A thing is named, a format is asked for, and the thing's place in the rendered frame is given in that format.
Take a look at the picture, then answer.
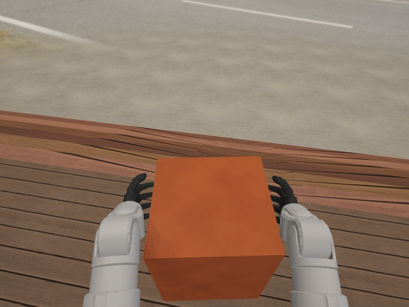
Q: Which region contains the carton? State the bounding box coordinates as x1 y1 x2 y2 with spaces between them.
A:
143 156 285 301

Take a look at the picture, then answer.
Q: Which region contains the left robot forearm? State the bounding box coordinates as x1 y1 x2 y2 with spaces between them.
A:
82 201 145 307

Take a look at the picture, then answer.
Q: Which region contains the right robot forearm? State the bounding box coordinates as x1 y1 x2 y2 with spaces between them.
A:
280 203 349 307

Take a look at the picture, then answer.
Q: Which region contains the left robot hand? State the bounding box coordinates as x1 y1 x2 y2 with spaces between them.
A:
123 173 154 220

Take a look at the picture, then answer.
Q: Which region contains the right robot hand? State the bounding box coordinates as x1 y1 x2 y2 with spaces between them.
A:
268 175 298 224

